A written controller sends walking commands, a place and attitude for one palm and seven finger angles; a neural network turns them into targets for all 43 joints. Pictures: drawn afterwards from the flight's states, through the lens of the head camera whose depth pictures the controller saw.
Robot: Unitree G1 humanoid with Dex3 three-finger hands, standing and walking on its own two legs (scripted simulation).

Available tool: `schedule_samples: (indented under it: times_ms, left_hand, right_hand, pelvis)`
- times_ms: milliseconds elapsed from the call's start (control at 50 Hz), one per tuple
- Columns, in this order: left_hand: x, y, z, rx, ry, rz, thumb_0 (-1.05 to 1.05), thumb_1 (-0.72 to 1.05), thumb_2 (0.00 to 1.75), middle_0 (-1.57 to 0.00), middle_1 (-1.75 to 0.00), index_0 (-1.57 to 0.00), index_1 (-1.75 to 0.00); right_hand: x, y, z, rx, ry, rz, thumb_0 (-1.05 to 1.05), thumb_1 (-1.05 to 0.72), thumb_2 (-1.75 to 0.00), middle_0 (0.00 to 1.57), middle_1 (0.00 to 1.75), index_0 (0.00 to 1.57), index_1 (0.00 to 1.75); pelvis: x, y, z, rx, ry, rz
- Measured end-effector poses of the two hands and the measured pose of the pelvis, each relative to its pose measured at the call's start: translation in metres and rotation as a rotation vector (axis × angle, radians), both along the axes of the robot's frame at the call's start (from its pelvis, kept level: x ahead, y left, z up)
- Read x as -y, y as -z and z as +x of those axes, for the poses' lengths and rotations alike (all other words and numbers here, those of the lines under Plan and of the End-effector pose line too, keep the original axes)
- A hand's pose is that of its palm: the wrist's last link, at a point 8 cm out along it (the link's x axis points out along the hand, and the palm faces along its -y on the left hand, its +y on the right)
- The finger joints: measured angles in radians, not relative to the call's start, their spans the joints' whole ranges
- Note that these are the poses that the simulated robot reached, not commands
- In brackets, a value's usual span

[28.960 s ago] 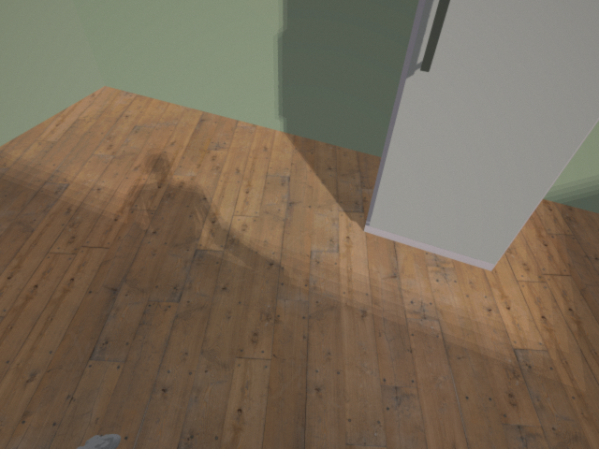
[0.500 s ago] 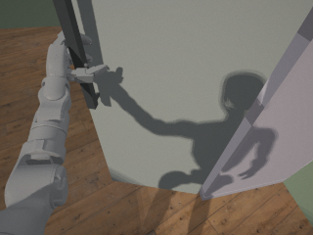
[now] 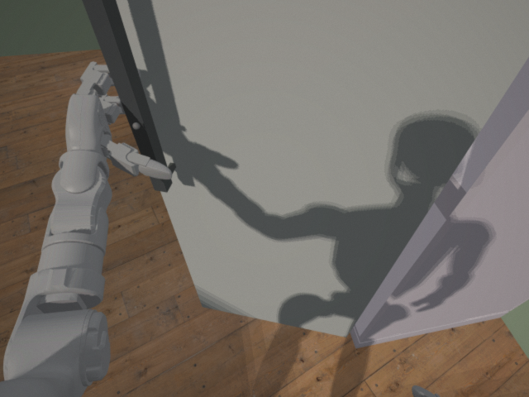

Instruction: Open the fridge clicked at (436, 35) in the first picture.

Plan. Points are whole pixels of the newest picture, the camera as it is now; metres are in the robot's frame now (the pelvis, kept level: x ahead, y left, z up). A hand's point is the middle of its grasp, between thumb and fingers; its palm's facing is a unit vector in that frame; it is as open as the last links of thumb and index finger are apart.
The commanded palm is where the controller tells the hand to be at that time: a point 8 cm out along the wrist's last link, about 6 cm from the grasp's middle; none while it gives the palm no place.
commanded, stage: slip the hand off the handle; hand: left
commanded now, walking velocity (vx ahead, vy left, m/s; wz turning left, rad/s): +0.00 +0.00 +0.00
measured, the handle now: (128, 53) +0.48 +0.19 +0.28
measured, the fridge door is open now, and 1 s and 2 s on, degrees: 67 67 67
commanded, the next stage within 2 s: draw the hand back to the body in 1.20 s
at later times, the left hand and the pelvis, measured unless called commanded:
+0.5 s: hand (93, 124) +0.43 +0.25 +0.20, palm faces +0.17 -0.97 -0.18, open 14.7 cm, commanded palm +0.39 +0.30 +0.20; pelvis +0.00 +0.01 +0.00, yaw +0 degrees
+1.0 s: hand (61, 171) +0.34 +0.25 +0.20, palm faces +0.20 -0.97 -0.17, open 14.7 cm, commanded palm +0.30 +0.30 +0.20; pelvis -0.02 +0.00 +0.00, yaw +1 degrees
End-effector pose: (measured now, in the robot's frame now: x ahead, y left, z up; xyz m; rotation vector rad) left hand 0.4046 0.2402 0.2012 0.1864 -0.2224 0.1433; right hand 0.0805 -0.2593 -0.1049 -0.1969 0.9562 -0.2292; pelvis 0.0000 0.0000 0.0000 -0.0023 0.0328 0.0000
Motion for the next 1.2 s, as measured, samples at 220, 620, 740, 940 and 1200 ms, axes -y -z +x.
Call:
schedule_samples:
  times_ms: [220,620,740,940,1200]
  left_hand:
    - [-0.026,-0.001,0.004,-0.008,-0.007,0.0,-0.02,-0.56,0.2,-0.28,-1.16,-0.26,-1.16]
    - [-0.059,-0.004,-0.015,0.01,-0.002,0.004,-0.02,-0.56,0.2,-0.25,-1.15,-0.26,-1.15]
    - [-0.054,0.0,-0.045,0.037,0.013,0.001,-0.02,-0.56,0.2,-0.25,-1.15,-0.26,-1.15]
    - [-0.06,-0.001,-0.088,0.044,-0.038,0.008,-0.02,-0.56,0.2,-0.25,-1.15,-0.26,-1.15]
    - [-0.058,0.001,-0.123,0.041,-0.014,-0.001,-0.02,-0.56,0.2,-0.25,-1.15,-0.26,-1.15]
  right_hand:
    - [-0.012,-0.002,0.014,0.008,-0.017,-0.01,0.01,-0.9,-0.9,0.2,0.3,0.2,0.3]
    - [-0.011,0.002,-0.026,-0.06,0.049,-0.022,0.01,-0.9,-0.9,0.2,0.3,0.2,0.3]
    - [-0.013,0.0,-0.013,0.009,0.031,-0.011,0.01,-0.9,-0.9,0.2,0.3,0.2,0.3]
    - [-0.018,-0.013,0.029,0.143,-0.058,-0.018,0.01,-0.9,-0.9,0.2,0.3,0.2,0.3]
    - [-0.022,-0.022,0.056,0.244,-0.106,-0.003,0.01,-0.9,-0.9,0.2,0.3,0.2,0.3]
  pelvis:
    - [-0.007,0.001,0.004,-0.014,-0.003,-0.005]
    - [-0.015,0.002,0.0,-0.008,0.007,-0.01]
    - [-0.014,0.002,-0.003,0.017,0.009,-0.008]
    - [-0.007,0.003,-0.017,0.058,-0.013,-0.01]
    - [-0.001,0.003,-0.02,0.088,-0.02,-0.004]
